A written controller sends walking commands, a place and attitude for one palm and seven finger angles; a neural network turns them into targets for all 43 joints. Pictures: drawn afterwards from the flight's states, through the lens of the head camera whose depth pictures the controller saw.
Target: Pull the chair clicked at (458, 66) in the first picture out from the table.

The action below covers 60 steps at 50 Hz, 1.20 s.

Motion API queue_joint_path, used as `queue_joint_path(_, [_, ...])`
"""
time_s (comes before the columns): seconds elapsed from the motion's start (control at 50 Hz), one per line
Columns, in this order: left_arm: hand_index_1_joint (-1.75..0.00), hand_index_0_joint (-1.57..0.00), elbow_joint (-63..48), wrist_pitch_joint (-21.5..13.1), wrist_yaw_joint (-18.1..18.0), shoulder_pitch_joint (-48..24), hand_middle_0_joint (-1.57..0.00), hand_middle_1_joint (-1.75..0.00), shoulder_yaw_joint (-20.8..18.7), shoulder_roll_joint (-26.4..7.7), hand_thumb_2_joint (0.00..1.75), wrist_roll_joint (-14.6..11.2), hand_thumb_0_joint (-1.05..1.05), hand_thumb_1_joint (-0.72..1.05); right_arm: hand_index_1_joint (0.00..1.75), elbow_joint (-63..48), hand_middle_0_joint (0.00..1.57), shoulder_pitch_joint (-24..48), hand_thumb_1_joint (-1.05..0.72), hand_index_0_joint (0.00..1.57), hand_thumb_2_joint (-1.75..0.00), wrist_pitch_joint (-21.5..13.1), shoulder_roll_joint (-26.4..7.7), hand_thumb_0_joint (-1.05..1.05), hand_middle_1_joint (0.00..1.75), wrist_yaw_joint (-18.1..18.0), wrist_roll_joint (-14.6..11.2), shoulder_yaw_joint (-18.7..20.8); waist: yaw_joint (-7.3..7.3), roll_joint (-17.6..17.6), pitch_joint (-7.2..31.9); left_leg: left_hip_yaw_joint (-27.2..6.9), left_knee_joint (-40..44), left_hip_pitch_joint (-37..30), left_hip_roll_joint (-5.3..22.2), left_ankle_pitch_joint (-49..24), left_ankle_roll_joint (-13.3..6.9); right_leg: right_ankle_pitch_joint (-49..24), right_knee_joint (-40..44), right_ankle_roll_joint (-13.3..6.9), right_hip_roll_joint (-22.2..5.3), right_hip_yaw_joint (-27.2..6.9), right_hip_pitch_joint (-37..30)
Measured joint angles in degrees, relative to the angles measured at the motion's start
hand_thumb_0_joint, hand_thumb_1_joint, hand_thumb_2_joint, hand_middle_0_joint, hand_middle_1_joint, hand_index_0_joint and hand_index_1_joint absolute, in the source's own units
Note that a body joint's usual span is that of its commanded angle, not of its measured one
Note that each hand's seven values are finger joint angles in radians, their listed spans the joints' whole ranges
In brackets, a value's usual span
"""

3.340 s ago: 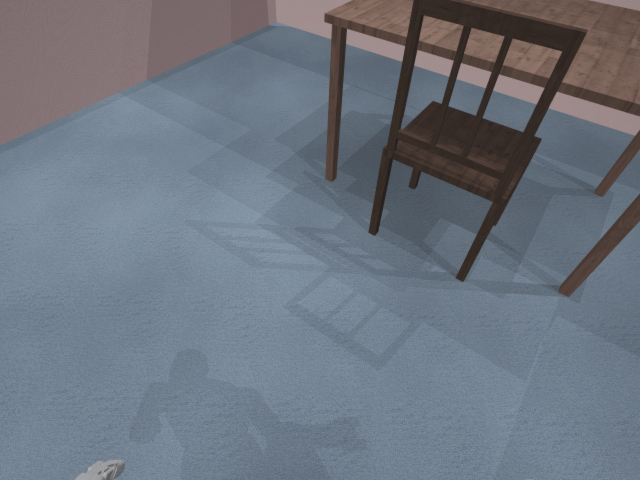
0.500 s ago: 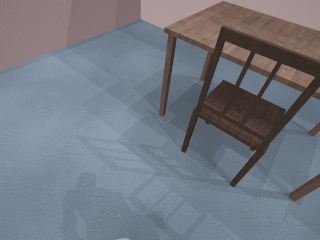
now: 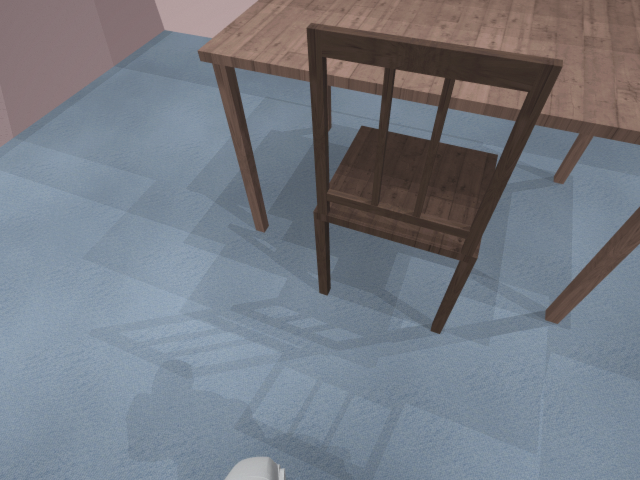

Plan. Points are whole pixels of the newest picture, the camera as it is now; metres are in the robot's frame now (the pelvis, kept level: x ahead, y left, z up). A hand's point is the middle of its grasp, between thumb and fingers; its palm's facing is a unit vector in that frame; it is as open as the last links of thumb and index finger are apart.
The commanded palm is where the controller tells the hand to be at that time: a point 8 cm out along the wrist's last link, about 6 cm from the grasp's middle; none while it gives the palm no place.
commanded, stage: turn to face it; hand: left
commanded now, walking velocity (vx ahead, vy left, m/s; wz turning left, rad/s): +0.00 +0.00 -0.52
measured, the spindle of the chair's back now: (381, 146) +0.75 -0.07 -0.06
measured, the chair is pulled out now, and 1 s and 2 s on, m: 0.00 0.00 0.00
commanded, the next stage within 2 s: take the last steps up to it in 0.44 s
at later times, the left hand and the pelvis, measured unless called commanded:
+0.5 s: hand (182, 461) +0.16 +0.22 -0.16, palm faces -0.21 -0.96 -0.20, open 7.4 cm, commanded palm none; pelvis +0.03 +0.05 +0.02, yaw -15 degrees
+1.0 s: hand out of the picture +0.11 +0.17 -0.16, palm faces -0.26 -0.95 -0.18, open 7.3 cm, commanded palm none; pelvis +0.08 -0.01 +0.01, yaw -19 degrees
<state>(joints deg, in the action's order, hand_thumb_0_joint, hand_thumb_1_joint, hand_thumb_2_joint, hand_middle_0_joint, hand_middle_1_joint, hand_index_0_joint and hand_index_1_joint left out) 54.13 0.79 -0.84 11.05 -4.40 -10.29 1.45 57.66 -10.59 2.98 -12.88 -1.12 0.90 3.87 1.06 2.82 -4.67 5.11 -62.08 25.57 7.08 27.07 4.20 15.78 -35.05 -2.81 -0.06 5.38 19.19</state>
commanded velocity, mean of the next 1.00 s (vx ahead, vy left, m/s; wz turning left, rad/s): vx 0.14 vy -0.02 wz -0.22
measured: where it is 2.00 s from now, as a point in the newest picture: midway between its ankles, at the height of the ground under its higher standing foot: (375, 472)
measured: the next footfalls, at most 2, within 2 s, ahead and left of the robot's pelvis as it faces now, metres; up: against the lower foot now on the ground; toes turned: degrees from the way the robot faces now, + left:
left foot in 0.24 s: +0.08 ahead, +0.14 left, +0.00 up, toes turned -3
right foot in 0.66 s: +0.01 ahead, -0.08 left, +0.00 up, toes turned -23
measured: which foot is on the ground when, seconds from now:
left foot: up 0.00-0.22, down 0.24-0.66, up 0.68-1.00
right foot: down 0.00-0.26, up 0.28-0.64, down 0.66-1.00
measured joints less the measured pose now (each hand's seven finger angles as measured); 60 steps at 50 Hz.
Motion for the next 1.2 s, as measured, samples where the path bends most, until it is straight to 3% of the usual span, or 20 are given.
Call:
queue_joint_path(0.14, [-0.30,-0.20,-0.6,1.1,0.5,-1.2,-0.20,-0.30,0.0,-1.4,0.90,0.2,0.00,0.90,0.30,-3.1,0.20,1.3,-0.91,0.20,-0.89,-0.7,0.5,0.01,0.30,0.1,-0.2,-0.7,-0.45,-2.0,1.2,-2.0,10.6,-0.7,-2.0,-2.7,0.5,-3.0,5.5,0.5,1.4,-4.5,-1.6])
queue_joint_path(0.24, [-0.30,-0.20,-1.1,2.0,0.7,-1.8,-0.20,-0.30,-0.3,-2.6,0.90,-0.1,0.00,0.90,0.30,-4.7,0.20,1.1,-0.91,0.20,-0.89,-1.9,0.9,0.00,0.30,-0.2,-0.5,-1.5,-0.35,-3.2,1.6,-1.6,26.9,-7.7,-3.6,-8.1,-0.5,-2.4,3.8,2.2,2.6,-7.4,-0.8])
queue_joint_path(0.26, [-0.30,-0.20,-1.1,2.3,0.8,-1.9,-0.20,-0.30,-0.5,-3.1,0.90,-0.4,0.00,0.90,0.30,-4.7,0.20,0.9,-0.90,0.20,-0.89,-2.3,1.3,0.00,0.30,-0.3,-0.4,-1.6,-0.49,-4.1,1.7,-0.9,28.5,-8.4,-4.0,-9.8,-2.5,-1.7,2.4,2.6,2.4,-8.2,-0.2])
queue_joint_path(0.3, [-0.30,-0.20,-1.1,2.9,0.9,-2.2,-0.20,-0.30,-0.8,-3.8,0.90,-0.3,0.00,0.90,0.30,-5.2,0.20,0.1,-0.90,0.20,-0.89,-2.6,1.9,0.00,0.30,-0.3,0.0,-2.3,-0.60,-5.3,1.7,0.6,28.2,-8.8,-4.0,-9.9,-4.8,6.3,-5.7,3.2,2.4,-8.4,2.6])
queue_joint_path(0.36, [-0.30,-0.20,-0.9,3.2,1.4,-2.4,-0.20,-0.30,-1.2,-4.3,0.90,0.1,0.01,0.90,0.30,-4.9,0.20,-1.3,-0.90,0.20,-0.89,-2.6,2.7,0.00,0.30,-0.6,0.4,-3.0,-0.95,-5.7,1.5,2.1,31.3,-10.9,-3.5,-10.6,-5.5,8.7,-21.0,4.2,2.0,-7.7,6.9])
queue_joint_path(0.42, [-0.30,-0.20,-0.7,3.1,1.6,-2.2,-0.20,-0.30,-1.2,-4.3,0.90,0.0,0.00,0.90,0.30,-4.0,0.20,-2.4,-0.90,0.20,-0.89,-2.8,3.2,0.00,0.30,-0.8,0.4,-3.2,-0.92,-5.7,1.2,3.7,34.8,-12.9,-3.2,-12.1,-5.5,7.5,-26.1,5.3,0.4,-6.5,7.8])
queue_joint_path(0.5, [-0.30,-0.20,0.2,3.5,1.5,-2.1,-0.19,-0.30,-0.5,-3.4,0.90,-0.2,0.00,0.90,0.30,-2.7,0.20,-3.5,-0.90,0.21,-0.89,-3.0,3.6,0.00,0.30,-0.7,0.4,-2.9,-1.48,-4.8,0.5,5.3,36.3,-14.3,-2.4,-12.5,-5.4,9.2,-19.8,5.8,-1.4,-4.5,4.4])
queue_joint_path(0.58, [-0.30,-0.20,1.1,3.5,1.4,-2.6,-0.19,-0.30,0.3,-2.0,0.90,-0.3,0.01,0.91,0.30,-1.3,0.20,-4.6,-0.90,0.21,-0.89,-2.8,3.4,0.00,0.30,-0.3,0.5,-2.2,-2.51,-3.6,-0.1,6.9,34.8,-14.1,-1.5,-11.6,-4.7,10.2,-10.0,5.0,-1.8,-2.8,-0.1])
queue_joint_path(0.66, [-0.30,-0.20,1.4,2.1,1.7,-2.0,-0.19,-0.30,0.9,-0.6,0.90,0.0,0.01,0.90,0.30,0.5,0.20,-6.7,-0.90,0.21,-0.89,-2.3,2.5,0.00,0.30,0.2,0.4,-1.7,-2.78,-2.2,0.9,8.2,29.6,-12.5,-0.1,-8.6,-3.1,3.5,4.3,2.9,-1.0,-1.0,-6.6])
queue_joint_path(0.72, [-0.30,-0.20,2.2,0.6,1.2,-0.9,-0.20,-0.30,1.4,1.1,0.90,0.0,0.00,0.90,0.30,2.7,0.20,-7.7,-0.90,0.20,-0.89,-0.7,1.4,0.00,0.30,0.5,0.3,-1.4,-3.04,-0.1,1.8,3.3,16.1,-7.3,0.0,1.1,-2.5,2.8,4.4,0.6,0.4,0.1,-7.8])
queue_joint_path(0.8, [-0.30,-0.20,3.5,-1.1,0.1,2.7,-0.20,-0.30,1.1,1.5,0.90,-0.2,0.00,0.92,0.30,3.8,0.20,-7.4,-0.90,0.20,-0.89,-0.6,1.2,0.01,0.30,1.3,0.8,-0.8,-2.31,-0.5,3.4,0.1,4.4,-0.4,-0.8,-3.7,-2.2,1.6,9.8,-0.2,1.1,-0.4,-11.3])
queue_joint_path(0.88, [-0.30,-0.20,6.0,-2.2,0.1,5.8,-0.20,-0.30,1.5,1.4,0.90,0.0,0.00,0.92,0.30,3.1,0.20,-6.2,-0.91,0.20,-0.89,-1.8,1.5,0.01,0.30,1.6,0.8,-0.6,-2.25,-1.0,3.8,-0.2,6.9,2.0,-0.3,-7.7,-1.6,0.8,13.5,-0.5,1.8,-0.7,-14.2])
queue_joint_path(1.0, [-0.30,-0.20,9.6,-2.8,0.3,9.9,-0.20,-0.30,1.9,1.7,0.90,0.2,0.00,0.91,0.30,2.5,0.19,-2.8,-0.91,0.20,-0.90,-3.1,2.5,0.01,0.30,1.9,0.5,-1.0,-0.32,-2.4,3.5,0.1,17.6,0.1,-1.2,-7.9,-2.8,3.2,14.3,0.1,2.3,-1.5,-17.5])
queue_joint_path(1.06, [-0.30,-0.20,11.2,-2.5,0.4,11.8,-0.20,-0.30,1.8,1.7,0.90,0.0,0.00,0.91,0.30,1.7,0.19,-1.5,-0.91,0.20,-0.90,-4.6,3.2,0.01,0.30,1.7,0.5,-1.6,0.19,-3.5,3.1,1.3,26.5,-4.4,-2.6,-11.2,-3.8,7.0,10.4,1.0,1.8,-1.9,-18.1])
queue_joint_path(1.12, [-0.30,-0.20,12.1,-1.3,0.8,12.2,-0.20,-0.30,1.5,1.5,0.90,-0.3,0.00,0.90,0.30,0.8,0.20,-0.5,-0.91,0.20,-0.89,-6.4,4.2,0.00,0.30,0.9,0.9,-2.0,0.16,-5.3,2.3,2.8,25.8,-5.8,-3.4,-12.2,-5.8,12.8,-9.5,0.3,0.8,-3.5,-10.5])
queue_joint_path(1.16, [-0.30,-0.20,12.2,-0.7,1.0,11.2,-0.20,-0.30,1.3,1.3,0.90,0.0,0.01,0.91,0.30,0.6,0.20,-1.2,-0.90,0.20,-0.89,-6.7,4.9,0.00,0.30,0.4,0.8,-2.3,-0.20,-5.9,2.3,3.8,27.0,-7.8,-3.8,-11.0,-5.9,11.4,-23.0,-0.2,0.2,-3.8,-3.9])
queue_joint_path(1.2, [-0.30,-0.20,11.4,-0.6,1.3,9.7,-0.20,-0.30,1.0,1.1,0.90,0.2,0.01,0.91,0.30,1.0,0.20,-2.3,-0.92,0.20,-0.89,-6.9,5.2,0.00,0.30,-0.6,0.4,-1.9,-0.43,-6.1,2.5,4.2,30.7,-10.5,-4.4,-11.8,-5.5,8.0,-28.5,0.1,-1.1,-3.5,1.3])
